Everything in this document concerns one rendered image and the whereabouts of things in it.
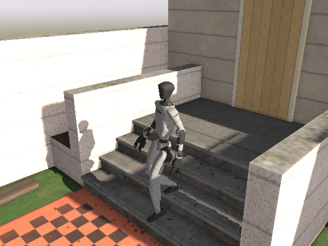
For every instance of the stairs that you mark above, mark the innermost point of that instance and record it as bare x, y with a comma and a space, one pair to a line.
179, 223

